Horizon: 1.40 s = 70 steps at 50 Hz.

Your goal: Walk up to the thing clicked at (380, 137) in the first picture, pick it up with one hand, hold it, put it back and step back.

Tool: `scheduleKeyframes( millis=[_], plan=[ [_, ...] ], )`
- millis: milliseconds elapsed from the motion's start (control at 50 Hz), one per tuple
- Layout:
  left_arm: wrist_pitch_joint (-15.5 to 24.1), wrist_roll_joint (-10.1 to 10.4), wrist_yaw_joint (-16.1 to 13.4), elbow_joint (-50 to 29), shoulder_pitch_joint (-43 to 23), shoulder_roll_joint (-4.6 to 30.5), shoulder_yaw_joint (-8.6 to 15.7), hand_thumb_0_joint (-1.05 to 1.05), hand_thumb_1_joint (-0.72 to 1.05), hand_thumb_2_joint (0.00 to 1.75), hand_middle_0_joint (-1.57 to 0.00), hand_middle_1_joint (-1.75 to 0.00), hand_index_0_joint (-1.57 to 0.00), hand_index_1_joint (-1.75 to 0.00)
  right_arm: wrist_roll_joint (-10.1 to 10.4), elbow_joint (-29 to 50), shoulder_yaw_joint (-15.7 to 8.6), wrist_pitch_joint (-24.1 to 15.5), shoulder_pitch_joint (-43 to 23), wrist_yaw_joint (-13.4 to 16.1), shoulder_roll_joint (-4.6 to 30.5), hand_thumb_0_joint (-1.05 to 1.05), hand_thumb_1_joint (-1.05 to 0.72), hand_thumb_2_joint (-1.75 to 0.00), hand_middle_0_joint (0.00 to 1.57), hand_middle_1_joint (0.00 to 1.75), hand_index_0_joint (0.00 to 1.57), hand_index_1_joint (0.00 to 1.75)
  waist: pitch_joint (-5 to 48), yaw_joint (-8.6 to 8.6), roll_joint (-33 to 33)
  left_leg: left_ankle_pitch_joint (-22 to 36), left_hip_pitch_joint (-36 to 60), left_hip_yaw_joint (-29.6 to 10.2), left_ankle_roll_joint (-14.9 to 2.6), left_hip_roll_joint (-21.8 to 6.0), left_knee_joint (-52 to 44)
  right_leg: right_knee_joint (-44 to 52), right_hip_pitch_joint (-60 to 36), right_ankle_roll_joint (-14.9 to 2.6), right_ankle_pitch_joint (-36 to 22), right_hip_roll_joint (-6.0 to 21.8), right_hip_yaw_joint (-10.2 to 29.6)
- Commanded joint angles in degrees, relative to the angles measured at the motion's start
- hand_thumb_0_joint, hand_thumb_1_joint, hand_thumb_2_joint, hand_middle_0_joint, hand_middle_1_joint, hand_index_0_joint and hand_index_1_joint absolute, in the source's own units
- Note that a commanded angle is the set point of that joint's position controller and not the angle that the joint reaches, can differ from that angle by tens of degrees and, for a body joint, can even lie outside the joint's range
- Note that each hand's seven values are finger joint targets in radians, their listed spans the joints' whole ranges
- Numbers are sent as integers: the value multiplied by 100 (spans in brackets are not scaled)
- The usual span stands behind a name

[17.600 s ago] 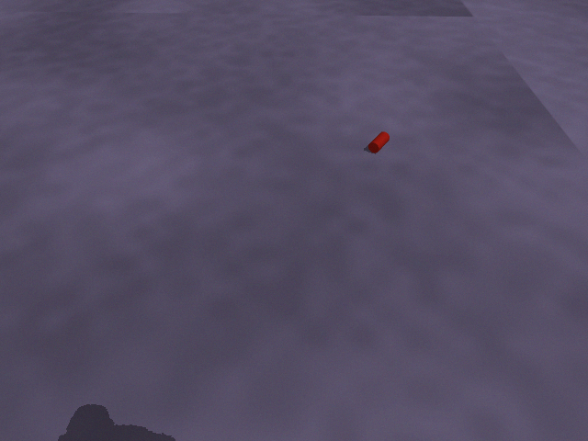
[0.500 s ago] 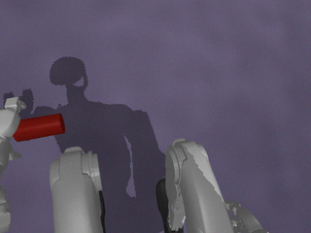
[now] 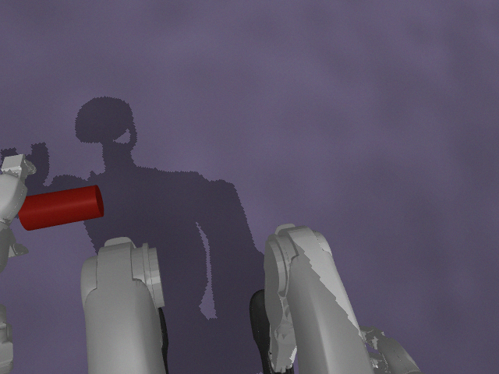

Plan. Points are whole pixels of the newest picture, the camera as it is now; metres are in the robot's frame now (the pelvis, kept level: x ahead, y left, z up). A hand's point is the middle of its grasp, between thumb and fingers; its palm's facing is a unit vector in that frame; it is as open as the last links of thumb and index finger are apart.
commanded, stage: rise first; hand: left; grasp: from above
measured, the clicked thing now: (64, 207) +0.41 +0.32 -0.29
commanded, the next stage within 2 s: approach in 0.68 s
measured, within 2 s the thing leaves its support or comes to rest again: neither
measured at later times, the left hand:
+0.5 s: hand (8, 215) +0.37 +0.36 -0.16, palm faces -0.43 -0.12 -0.90, open 14.1 cm
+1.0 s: hand (26, 210) +0.38 +0.34 -0.18, palm faces -0.44 -0.11 -0.89, open 14.2 cm
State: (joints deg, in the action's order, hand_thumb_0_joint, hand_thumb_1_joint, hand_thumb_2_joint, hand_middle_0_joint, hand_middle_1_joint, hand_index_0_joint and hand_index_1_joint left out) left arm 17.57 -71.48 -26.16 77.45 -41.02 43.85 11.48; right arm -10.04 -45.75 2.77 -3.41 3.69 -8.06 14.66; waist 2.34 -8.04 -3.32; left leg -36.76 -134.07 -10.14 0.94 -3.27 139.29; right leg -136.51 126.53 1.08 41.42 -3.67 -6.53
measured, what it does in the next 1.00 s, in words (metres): stands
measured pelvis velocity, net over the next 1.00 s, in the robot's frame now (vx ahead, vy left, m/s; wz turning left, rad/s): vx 0.00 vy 0.00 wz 0.00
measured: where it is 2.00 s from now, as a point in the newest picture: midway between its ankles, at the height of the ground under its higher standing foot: (216, 364)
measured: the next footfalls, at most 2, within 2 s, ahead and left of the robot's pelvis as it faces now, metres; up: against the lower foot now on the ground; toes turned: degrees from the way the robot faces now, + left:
none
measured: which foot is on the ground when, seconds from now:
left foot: down 0.00-1.00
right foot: down 0.00-1.00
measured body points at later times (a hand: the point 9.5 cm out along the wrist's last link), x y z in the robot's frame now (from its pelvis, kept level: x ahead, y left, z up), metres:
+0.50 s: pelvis +0.00 +0.00 +0.00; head +0.21 +0.08 +0.39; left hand +0.39 +0.36 -0.11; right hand +0.11 -0.27 -0.11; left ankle +0.09 +0.14 -0.29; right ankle +0.09 -0.11 -0.29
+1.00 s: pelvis +0.00 +0.00 +0.00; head +0.21 +0.09 +0.38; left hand +0.40 +0.35 -0.13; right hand +0.10 -0.27 -0.11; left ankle +0.08 +0.14 -0.29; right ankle +0.09 -0.11 -0.29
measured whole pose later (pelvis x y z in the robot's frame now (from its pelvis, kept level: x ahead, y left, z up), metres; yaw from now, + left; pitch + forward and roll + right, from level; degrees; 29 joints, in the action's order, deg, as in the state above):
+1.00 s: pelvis +0.00 +0.00 +0.00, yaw +0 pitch +30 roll -8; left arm 17.8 -72.4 -26.6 81.1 -45.6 43.8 6.2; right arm -10.6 -46.1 3.7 -4.6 3.8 -8.0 14.9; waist 2.1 -9.1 -3.8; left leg -35.9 -134.6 -10.2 1.2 -2.8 139.3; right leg -136.7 127.2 1.0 40.7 -3.5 -6.6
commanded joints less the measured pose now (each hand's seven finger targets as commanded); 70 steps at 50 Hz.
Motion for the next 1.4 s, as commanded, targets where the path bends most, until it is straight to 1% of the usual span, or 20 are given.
scheduleKeyframes(
  millis=[0, 200, 240, 280, 400, 620, 720, 760, 780, 880, 960, 980, 1060, 1140, 1240, 1260, 1300, 1340, 1360, 1380],
  plan=[
    [-39, 108, -185, -705, -1302, 1515, 117, 0, -54, 100, -10, -98, -9, -99, 38, 125, -462, -52, 818, 92, 1386, 0, -90, -90, 20, 30, 20, 30, 3570, 120, 1700, 620, 3148, 633, -201, 117, -1358, 1528, -1277, -302, -1155, -162, -345],
    [-28, 139, -85, -798, -1395, 1670, 177, 0, -54, 100, -11, -97, -9, -98, 66, 162, -458, -53, 823, 108, 1400, 0, -90, -90, 20, 30, 20, 30, 3629, 173, 1717, 476, 3138, 632, -196, 138, -1449, 1587, -1321, -318, -975, -137, -335],
    [-28, 134, -63, -713, -1406, 1542, 27, 0, -54, 100, -11, -98, -9, -99, 78, 161, -449, -42, 789, 119, 1361, 0, -90, -90, 20, 30, 20, 30, 3473, 147, 1635, 425, 2961, 671, -220, 134, -1392, 1659, -1310, -308, -967, -152, -281],
    [-20, 132, -76, -770, -1434, 1648, 141, 0, -54, 100, -10, -98, -9, -99, 60, 134, -441, -42, 876, 116, 1393, 0, -90, -90, 20, 30, 20, 30, 3597, 113, 1583, 558, 3027, 664, -224, 150, -1352, 1632, -1423, -288, -1091, -136, -290],
    [12, 120, -94, -688, -1527, 1610, 101, 0, -55, 101, -10, -98, -8, -99, 44, 143, -423, -56, 854, 117, 1398, 0, -90, -90, 20, 30, 20, 30, 3466, 86, 1671, 466, 3058, 645, -203, 145, -1403, 1614, -1309, -305, -978, -131, -328],
    [27, 99, -81, -766, -1465, 1751, 210, 0, -55, 101, -8, -99, -7, -100, 43, 144, -427, -44, 813, 115, 1409, 0, -89, -90, 20, 30, 20, 30, 3709, 198, 1755, 509, 3144, 655, -192, 164, -1416, 1564, -1337, -324, -1009, -137, -327],
    [45, 82, -103, -531, -1490, 1708, 142, 0, -56, 101, -9, -100, -7, -101, 5, 82, -394, -50, 893, 112, 1373, 0, -90, -90, 20, 30, 20, 30, 3551, 88, 1415, 582, 2849, 686, -247, 155, -1235, 1664, -1533, -265, -1128, -157, -238],
    [67, 82, -140, -670, -1457, 1862, 312, 0, -61, 108, -8, -98, -4, -102, -15, 113, -421, -68, 908, 105, 1432, 0, -90, -90, 20, 30, 20, 30, 3722, 113, 1467, 799, 3008, 675, -237, 156, -1228, 1599, -1617, -252, -1344, -142, -279],
    [44, 33, -113, -452, -1424, 1653, 110, 0, -58, 102, -6, -102, -6, -103, -22, 63, -402, -73, 904, 83, 1390, 0, -89, -89, 20, 30, 20, 30, 3569, 69, 1518, 729, 2984, 671, -225, 154, -1232, 1545, -1478, -276, -1261, -151, -281],
    [129, 72, -183, -463, -2052, 1298, -261, 0, -57, 102, -7, -102, -6, -103, -25, 71, -360, -121, 891, 99, 1436, 0, -89, -89, 20, 30, 20, 30, 3398, -185, 1672, 261, 3018, 547, -181, 134, -1346, 1568, -1051, -318, -799, -153, -425],
    [45, -9, -373, -434, -2253, 788, -614, 0, -56, 102, -7, -104, -6, -104, -49, 18, -363, -185, 988, 96, 1430, 0, -89, -89, 20, 30, 20, 30, 3580, -317, 1923, 376, 3278, 542, -134, 132, -1372, 1532, -987, -314, -943, -155, -465],
    [-13, -36, -421, -295, -2343, 665, -734, 0, -57, 103, -7, -103, -6, -104, -65, 2, -350, -227, 1025, 69, 1429, 0, -89, -89, 20, 30, 20, 30, 3495, -440, 1942, 404, 3315, 538, -128, 120, -1356, 1533, -959, -310, -1009, -163, -477],
    [-378, -111, -780, -518, -2132, 971, -304, 0, -58, 103, -7, -101, -6, -102, -59, 43, -356, -261, 1044, 19, 1483, 0, -89, -89, 20, 30, 20, 30, 3943, -135, 2280, 804, 3589, 640, -103, 117, -1467, 1477, -1241, -316, -1412, -143, -445],
    [-799, -74, -918, -189, -2188, 1118, -88, 0, -59, 104, -7, -101, -5, -102, -29, 158, -306, -242, 969, -66, 1440, 0, -90, -89, 20, 30, 20, 30, 3881, -120, 2085, 758, 3197, 721, -196, 117, -1433, 1572, -1337, -306, -1451, -155, -345],
    [-1098, 154, -697, 257, -1793, 1110, -116, 0, -59, 103, -7, -101, -6, -102, 22, 179, -242, -304, 971, -128, 1380, 0, -90, -89, 20, 30, 20, 30, 3587, -97, 1437, 628, 2586, 803, -333, 138, -1246, 1704, -1705, -248, -1327, -196, -143],
    [-1092, 229, -644, 176, -1803, 1270, 3, 0, -58, 103, -7, -101, -6, -102, 23, 172, -229, -307, 988, -135, 1389, 0, -90, -89, 20, 30, 20, 30, 3600, -82, 1305, 599, 2389, 795, -347, 148, -1229, 1712, -1869, -233, -1258, -208, -128],
    [-1096, 368, -445, 530, -1395, 1127, -102, 0, -57, 101, -7, -102, -6, -103, 55, 217, -208, -319, 886, -128, 1320, 0, -90, -89, 20, 30, 20, 30, 3484, -5, 1032, 471, 2163, 800, -376, 163, -1216, 1748, -1974, -227, -1051, -218, -63],
    [-964, 429, -249, 141, -1692, 1375, -78, 0, -57, 103, -8, -104, -7, -104, 47, 246, -218, -318, 921, -128, 1314, 0, -90, -89, 20, 30, 20, 30, 3516, -84, 996, 459, 2026, 786, -385, 149, -1115, 1770, -2204, -213, -988, -230, 40],
    [-872, 450, -165, -133, -1790, 1707, 130, 0, -56, 100, -7, -104, -7, -104, 54, 341, -268, -341, 941, -111, 1442, 0, -90, -89, 20, 30, 20, 30, 3525, -96, 947, 465, 2071, 770, -400, 150, -1098, 1766, -2140, -206, -1016, -201, 4],
    [-797, 478, -67, -72, -1779, 1531, 19, 0, -57, 101, -7, -104, -6, -104, 56, 342, -265, -352, 924, -98, 1409, 0, -90, -89, 20, 30, 20, 30, 3504, -69, 983, 434, 2141, 759, -375, 152, -1118, 1755, -2067, -223, -983, -187, -34]
  ],
)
